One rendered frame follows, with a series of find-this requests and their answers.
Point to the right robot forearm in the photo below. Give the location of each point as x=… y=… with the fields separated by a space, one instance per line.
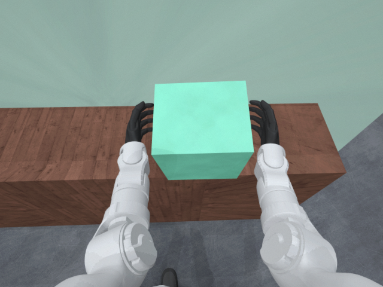
x=276 y=195

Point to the robot left upper arm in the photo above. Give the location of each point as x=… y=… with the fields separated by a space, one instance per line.
x=120 y=257

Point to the carton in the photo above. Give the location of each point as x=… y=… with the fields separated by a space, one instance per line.
x=201 y=130

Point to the robot right upper arm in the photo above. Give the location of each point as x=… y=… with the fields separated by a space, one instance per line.
x=297 y=257

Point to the pedestal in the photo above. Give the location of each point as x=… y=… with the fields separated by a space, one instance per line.
x=58 y=166

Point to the left robot forearm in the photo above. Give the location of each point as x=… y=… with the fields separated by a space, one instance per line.
x=129 y=201

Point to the right robot hand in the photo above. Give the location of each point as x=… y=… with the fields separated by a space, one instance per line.
x=268 y=130

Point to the robot left foot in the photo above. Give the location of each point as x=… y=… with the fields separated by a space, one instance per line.
x=169 y=278

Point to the left robot hand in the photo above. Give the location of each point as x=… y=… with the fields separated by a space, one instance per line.
x=134 y=131

